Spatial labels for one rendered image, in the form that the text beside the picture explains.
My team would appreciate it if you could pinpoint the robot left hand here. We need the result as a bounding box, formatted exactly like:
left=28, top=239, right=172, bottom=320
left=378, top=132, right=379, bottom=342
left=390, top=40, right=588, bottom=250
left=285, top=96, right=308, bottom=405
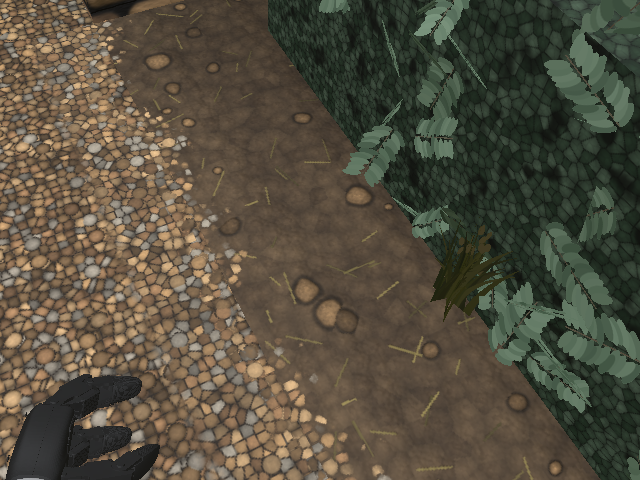
left=5, top=374, right=160, bottom=480

